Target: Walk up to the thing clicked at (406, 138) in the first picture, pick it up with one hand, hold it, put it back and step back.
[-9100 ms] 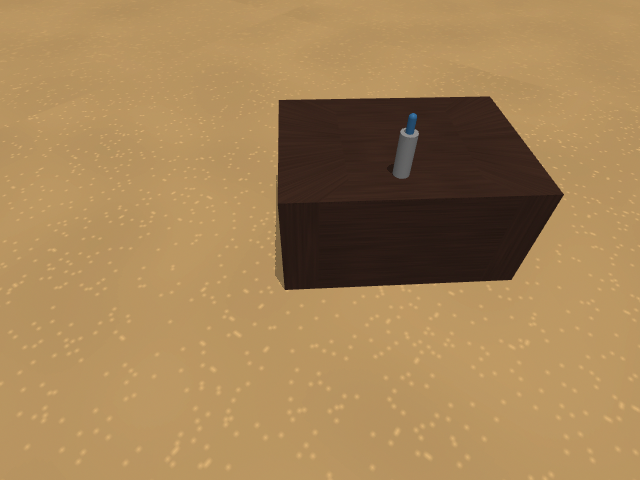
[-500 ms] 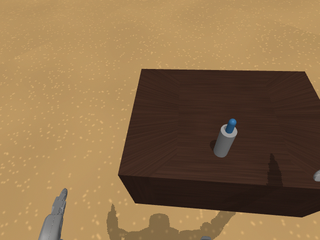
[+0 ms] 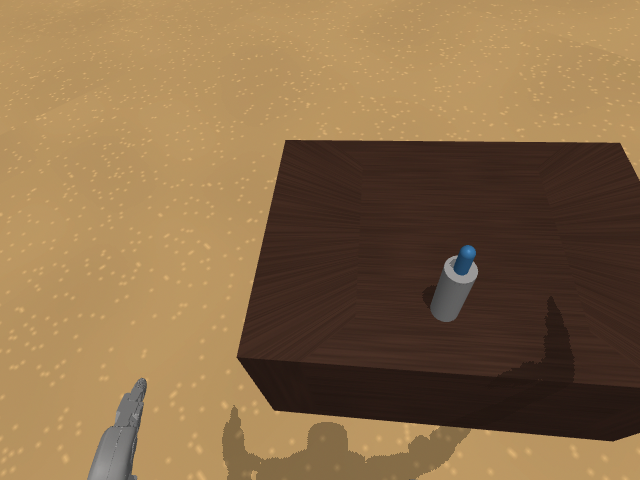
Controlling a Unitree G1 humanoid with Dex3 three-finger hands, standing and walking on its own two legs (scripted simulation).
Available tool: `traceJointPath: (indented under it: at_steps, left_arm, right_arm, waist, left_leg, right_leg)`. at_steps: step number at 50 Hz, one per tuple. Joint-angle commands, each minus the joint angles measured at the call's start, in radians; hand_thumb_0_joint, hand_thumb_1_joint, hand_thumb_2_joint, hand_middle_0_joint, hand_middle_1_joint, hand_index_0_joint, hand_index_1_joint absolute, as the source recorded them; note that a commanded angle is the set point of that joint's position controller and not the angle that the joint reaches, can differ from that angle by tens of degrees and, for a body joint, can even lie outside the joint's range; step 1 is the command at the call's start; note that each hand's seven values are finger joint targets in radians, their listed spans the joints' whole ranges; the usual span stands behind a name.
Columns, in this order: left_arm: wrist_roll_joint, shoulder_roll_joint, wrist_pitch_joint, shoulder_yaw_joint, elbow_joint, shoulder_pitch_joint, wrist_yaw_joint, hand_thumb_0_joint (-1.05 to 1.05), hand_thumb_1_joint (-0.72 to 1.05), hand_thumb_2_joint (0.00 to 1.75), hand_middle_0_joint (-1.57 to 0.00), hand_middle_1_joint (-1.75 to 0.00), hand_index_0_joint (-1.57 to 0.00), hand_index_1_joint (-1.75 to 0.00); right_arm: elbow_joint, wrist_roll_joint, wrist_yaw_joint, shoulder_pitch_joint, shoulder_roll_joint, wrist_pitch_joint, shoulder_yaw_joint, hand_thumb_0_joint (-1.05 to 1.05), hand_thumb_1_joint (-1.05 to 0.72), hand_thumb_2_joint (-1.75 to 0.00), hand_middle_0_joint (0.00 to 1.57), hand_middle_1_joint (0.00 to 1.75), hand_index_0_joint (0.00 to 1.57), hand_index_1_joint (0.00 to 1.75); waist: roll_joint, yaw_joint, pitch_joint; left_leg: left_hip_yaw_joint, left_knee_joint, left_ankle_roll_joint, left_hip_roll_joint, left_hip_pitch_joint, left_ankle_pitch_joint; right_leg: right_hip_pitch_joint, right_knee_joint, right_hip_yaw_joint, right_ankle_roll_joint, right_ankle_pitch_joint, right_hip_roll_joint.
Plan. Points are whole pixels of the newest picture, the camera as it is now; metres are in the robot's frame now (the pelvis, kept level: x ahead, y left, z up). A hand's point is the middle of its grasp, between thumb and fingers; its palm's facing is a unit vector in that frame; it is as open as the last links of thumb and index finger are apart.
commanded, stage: go down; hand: right
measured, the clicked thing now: (455, 282) +0.48 -0.19 -0.18
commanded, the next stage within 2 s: approach in 0.30 s
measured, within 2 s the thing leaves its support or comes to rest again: neither
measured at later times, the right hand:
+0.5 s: hand out of the picture +0.38 -0.37 +0.07, palm faces +0.17 +0.98 -0.04, open 17.6 cm
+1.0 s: hand (543, 303) +0.42 -0.31 -0.12, palm faces +0.12 +0.99 +0.05, open 17.7 cm
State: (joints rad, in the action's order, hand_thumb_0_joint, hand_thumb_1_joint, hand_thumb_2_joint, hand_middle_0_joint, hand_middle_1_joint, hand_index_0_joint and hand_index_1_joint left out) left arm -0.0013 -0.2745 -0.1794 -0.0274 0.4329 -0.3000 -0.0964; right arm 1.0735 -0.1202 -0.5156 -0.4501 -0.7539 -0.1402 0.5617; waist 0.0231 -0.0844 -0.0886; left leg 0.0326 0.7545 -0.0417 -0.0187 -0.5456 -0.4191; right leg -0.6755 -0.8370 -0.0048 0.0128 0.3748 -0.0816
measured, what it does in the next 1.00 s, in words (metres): lowers itself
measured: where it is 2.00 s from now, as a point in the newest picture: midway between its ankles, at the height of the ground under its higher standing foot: outside the picture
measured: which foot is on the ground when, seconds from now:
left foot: down 0.00-1.00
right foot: down 0.00-1.00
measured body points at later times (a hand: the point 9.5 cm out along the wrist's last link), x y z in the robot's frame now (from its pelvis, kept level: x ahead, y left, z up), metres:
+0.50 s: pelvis -0.01 +0.00 -0.01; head +0.07 -0.04 +0.44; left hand +0.14 +0.26 -0.05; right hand +0.36 -0.42 +0.07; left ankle -0.03 +0.15 -0.70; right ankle +0.02 -0.12 -0.70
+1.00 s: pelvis -0.04 -0.01 -0.10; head +0.12 -0.09 +0.31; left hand +0.12 +0.26 -0.06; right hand +0.40 -0.36 -0.12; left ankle -0.03 +0.15 -0.70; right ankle +0.02 -0.12 -0.70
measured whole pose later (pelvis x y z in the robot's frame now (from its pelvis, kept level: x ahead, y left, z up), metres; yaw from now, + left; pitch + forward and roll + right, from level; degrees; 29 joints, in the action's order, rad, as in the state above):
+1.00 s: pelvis -0.04 -0.01 -0.10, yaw +3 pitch +26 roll +7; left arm -0.09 -0.29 -0.21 0.02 0.03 -0.36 0.01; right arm 1.24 -0.12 -0.48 -0.64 -0.75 -0.55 0.71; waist 0.06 -0.26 -0.12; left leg 0.05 1.28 -0.05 0.01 -1.16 -0.57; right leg -1.31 -1.37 0.06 0.01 0.51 -0.11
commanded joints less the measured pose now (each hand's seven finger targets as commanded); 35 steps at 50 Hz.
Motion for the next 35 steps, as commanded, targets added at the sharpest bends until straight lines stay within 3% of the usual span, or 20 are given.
traceJointPath:
  at_steps: [1, 3, 5, 6, 8, 9, 11, 12, 13, 15, 16, 17, 19, 21, 23, 25, 27, 30, 33, 35]
  left_arm:
    - [0.002, -0.159, -0.047, 0.069, -0.124, -0.001, -0.007, 0.00, -0.52, 0.04, -0.05, -0.06, -0.06, -0.05]
    - [0.004, -0.155, -0.052, 0.055, -0.181, 0.044, -0.008, 0.00, -0.53, 0.04, -0.05, -0.06, -0.06, -0.05]
    - [0.003, -0.169, -0.041, 0.082, -0.086, -0.030, -0.008, 0.00, -0.53, 0.04, -0.05, -0.06, -0.06, -0.05]
    - [0.002, -0.148, -0.045, 0.053, -0.120, -0.002, -0.002, 0.00, -0.53, 0.04, -0.05, -0.06, -0.06, -0.05]
    - [0.002, -0.171, -0.048, 0.077, -0.125, 0.002, -0.005, 0.00, -0.53, 0.04, -0.05, -0.06, -0.06, -0.05]
    - [0.003, -0.161, -0.047, 0.061, -0.143, 0.004, -0.003, 0.00, -0.53, 0.05, -0.05, -0.06, -0.06, -0.05]
    - [0.001, -0.194, -0.045, 0.104, -0.114, -0.018, -0.002, 0.00, -0.53, 0.04, -0.05, -0.06, -0.06, -0.05]
    - [0.002, -0.188, -0.051, 0.088, -0.170, 0.024, -0.003, 0.00, -0.52, 0.04, -0.05, -0.06, -0.06, -0.05]
    - [0.003, -0.187, -0.057, 0.078, -0.212, 0.057, -0.002, 0.00, -0.53, 0.05, -0.05, -0.05, -0.06, -0.05]
    - [0.002, -0.182, -0.047, 0.090, -0.133, -0.027, -0.002, 0.00, -0.53, 0.05, -0.05, -0.06, -0.06, -0.05]
    - [0.004, -0.156, -0.050, 0.056, -0.157, 0.002, 0.000, 0.00, -0.53, 0.05, -0.05, -0.05, -0.06, -0.05]
    - [0.001, -0.147, -0.049, 0.055, -0.117, -0.014, 0.000, 0.00, -0.53, 0.05, -0.05, -0.05, -0.05, -0.05]
    - [0.002, -0.170, -0.056, 0.070, -0.197, 0.057, -0.004, 0.00, -0.54, 0.05, -0.05, -0.05, -0.05, -0.05]
    - [-0.002, -0.184, -0.051, 0.074, -0.190, 0.024, -0.004, 0.00, -0.54, 0.04, -0.05, -0.04, -0.04, -0.04]
    - [-0.002, -0.128, -0.049, 0.031, -0.129, 0.002, 0.002, 0.00, -0.55, 0.05, -0.04, -0.04, -0.04, -0.04]
    - [-0.006, -0.157, -0.061, 0.058, -0.186, 0.031, 0.004, 0.00, -0.55, 0.04, -0.04, -0.04, -0.04, -0.04]
    - [-0.011, -0.150, -0.073, 0.041, -0.234, 0.039, 0.006, 0.00, -0.55, 0.05, -0.04, -0.04, -0.04, -0.04]
    - [-0.015, -0.143, -0.082, 0.049, -0.215, -0.023, 0.024, 0.00, -0.55, 0.04, -0.04, -0.04, -0.04, -0.04]
    - [-0.025, -0.194, -0.096, 0.101, -0.288, -0.035, 0.027, 0.00, -0.56, 0.05, -0.04, -0.04, -0.03, -0.05]
    - [-0.032, -0.171, -0.097, 0.086, -0.294, -0.061, 0.037, 0.00, -0.56, 0.05, -0.04, -0.04, -0.03, -0.05]
  right_arm:
    - [-0.190, -0.034, -0.005, -0.312, -0.409, -0.073, 0.067, 0.00, 0.52, -0.04, 0.05, 0.05, 0.05, 0.05]
    - [-0.191, -0.032, -0.011, -0.344, -0.421, -0.078, 0.070, 0.00, 0.53, -0.04, 0.05, 0.05, 0.05, 0.05]
    - [-0.167, -0.034, -0.019, -0.333, -0.411, -0.078, 0.058, 0.00, 0.52, -0.04, 0.06, 0.05, 0.05, 0.05]
    - [-0.137, -0.032, -0.022, -0.337, -0.399, -0.078, 0.046, 0.00, 0.52, -0.04, 0.05, 0.05, 0.05, 0.05]
    - [-0.174, -0.036, -0.022, -0.378, -0.435, -0.082, 0.068, 0.00, 0.55, -0.05, 0.05, 0.05, 0.05, 0.05]
    - [-0.115, -0.031, -0.023, -0.351, -0.426, -0.075, 0.055, 0.00, 0.55, -0.05, 0.05, 0.05, 0.05, 0.05]
    - [-0.147, -0.034, -0.024, -0.375, -0.440, -0.084, 0.065, 0.00, 0.55, -0.04, 0.05, 0.05, 0.05, 0.05]
    - [-0.132, -0.032, -0.024, -0.397, -0.437, -0.083, 0.058, 0.00, 0.56, -0.05, 0.05, 0.05, 0.05, 0.05]
    - [-0.122, -0.034, -0.027, -0.391, -0.428, -0.085, 0.056, 0.00, 0.55, -0.05, 0.05, 0.05, 0.05, 0.05]
    - [-0.146, -0.037, -0.026, -0.415, -0.461, -0.093, 0.077, 0.00, 0.56, -0.05, 0.05, 0.05, 0.05, 0.05]
    - [-0.115, -0.036, -0.028, -0.407, -0.452, -0.091, 0.073, 0.00, 0.58, -0.05, 0.04, 0.05, 0.05, 0.05]
    - [-0.120, -0.035, -0.030, -0.417, -0.454, -0.093, 0.072, 0.00, 0.59, -0.05, 0.04, 0.05, 0.04, 0.05]
    - [-0.097, -0.028, -0.030, -0.416, -0.453, -0.091, 0.069, 0.00, 0.58, -0.04, 0.05, 0.05, 0.05, 0.05]
    - [-0.118, -0.031, -0.033, -0.464, -0.471, -0.100, 0.075, 0.00, 0.56, -0.04, 0.05, 0.05, 0.06, 0.05]
    - [-0.043, -0.037, -0.039, -0.436, -0.433, -0.110, 0.064, 0.00, 0.59, -0.04, 0.05, 0.05, 0.05, 0.05]
    - [-0.046, -0.045, -0.039, -0.459, -0.436, -0.138, 0.072, 0.00, 0.61, -0.04, 0.05, 0.05, 0.05, 0.05]
    - [0.014, -0.058, -0.053, -0.443, -0.384, -0.166, 0.053, 0.00, 0.61, -0.04, 0.05, 0.05, 0.06, 0.05]
    - [0.026, -0.092, -0.063, -0.453, -0.356, -0.242, 0.068, 0.00, 0.61, -0.04, 0.05, 0.05, 0.06, 0.05]
    - [0.020, -0.107, -0.068, -0.462, -0.340, -0.302, 0.082, 0.00, 0.60, -0.02, 0.06, 0.05, 0.06, 0.05]
    - [0.058, -0.113, -0.070, -0.450, -0.296, -0.330, 0.074, 0.00, 0.61, -0.03, 0.06, 0.05, 0.06, 0.05]
  waist:
    - [-0.191, 0.004, -0.325]
    - [-0.178, 0.000, -0.372]
    - [-0.211, -0.004, -0.321]
    - [-0.203, -0.010, -0.304]
    - [-0.217, -0.004, -0.353]
    - [-0.196, -0.012, -0.300]
    - [-0.219, -0.010, -0.316]
    - [-0.191, -0.016, -0.321]
    - [-0.191, -0.009, -0.341]
    - [-0.219, -0.007, -0.350]
    - [-0.198, -0.004, -0.334]
    - [-0.220, -0.004, -0.336]
    - [-0.205, -0.009, -0.372]
    - [-0.213, -0.016, -0.371]
    - [-0.208, -0.011, -0.289]
    - [-0.177, -0.033, -0.307]
    - [-0.138, -0.053, -0.318]
    - [-0.139, -0.071, -0.312]
    - [-0.142, -0.098, -0.398]
    - [-0.151, -0.102, -0.379]
  left_leg:
    - [0.004, -0.068, 0.044, 0.035, 0.008, 0.380]
    - [0.004, -0.063, 0.043, 0.037, 0.018, 0.386]
    - [0.006, -0.061, 0.047, 0.037, -0.022, 0.355]
    - [0.007, -0.068, 0.046, 0.037, -0.032, 0.338]
    - [0.008, -0.063, 0.049, 0.038, -0.023, 0.340]
    - [0.013, -0.065, 0.049, 0.042, -0.045, 0.309]
    - [0.011, -0.065, 0.051, 0.040, -0.035, 0.293]
    - [0.014, -0.070, 0.051, 0.044, -0.045, 0.272]
    - [0.017, -0.066, 0.052, 0.044, -0.039, 0.269]
    - [0.012, -0.065, 0.051, 0.041, -0.031, 0.288]
    - [0.013, -0.064, 0.050, 0.041, -0.040, 0.290]
    - [0.011, -0.056, 0.051, 0.041, -0.042, 0.301]
    - [0.012, -0.049, 0.053, 0.043, -0.046, 0.314]
    - [0.014, -0.050, 0.055, 0.046, -0.061, 0.297]
    - [0.013, -0.045, 0.056, 0.045, -0.094, 0.255]
    - [0.003, -0.035, 0.052, 0.042, -0.091, 0.238]
    - [0.008, -0.003, 0.051, 0.048, -0.133, 0.231]
    - [-0.002, 0.060, 0.047, 0.045, -0.211, 0.222]
    - [-0.003, 0.134, 0.045, 0.048, -0.271, 0.243]
    - [0.003, 0.186, 0.048, 0.052, -0.339, 0.220]
  right_leg:
    - [0.332, 0.063, 0.021, -0.030, -0.420, 0.042]
    - [0.347, 0.057, 0.024, -0.030, -0.424, 0.041]
    - [0.340, 0.066, 0.023, -0.029, -0.402, 0.040]
    - [0.333, 0.065, 0.024, -0.029, -0.381, 0.040]
    - [0.345, 0.065, 0.029, -0.027, -0.388, 0.037]
    - [0.317, 0.073, 0.029, -0.027, -0.350, 0.038]
    - [0.310, 0.082, 0.028, -0.027, -0.313, 0.039]
    - [0.313, 0.086, 0.032, -0.027, -0.290, 0.037]
    - [0.323, 0.087, 0.036, -0.023, -0.296, 0.034]
    - [0.330, 0.079, 0.032, -0.025, -0.307, 0.038]
    - [0.314, 0.074, 0.032, -0.027, -0.315, 0.038]
    - [0.303, 0.068, 0.032, -0.024, -0.332, 0.038]
    - [0.330, 0.059, 0.037, -0.021, -0.378, 0.032]
    - [0.325, 0.058, 0.042, -0.018, -0.374, 0.029]
    - [0.259, 0.059, 0.036, -0.021, -0.295, 0.032]
    - [0.210, 0.044, 0.035, -0.033, -0.217, 0.037]
    - [0.193, 0.015, 0.042, -0.031, -0.220, 0.032]
    - [0.128, -0.059, 0.044, -0.035, -0.213, 0.038]
    - [0.106, -0.144, 0.055, -0.036, -0.261, 0.036]
    - [0.055, -0.189, 0.061, -0.033, -0.258, 0.034]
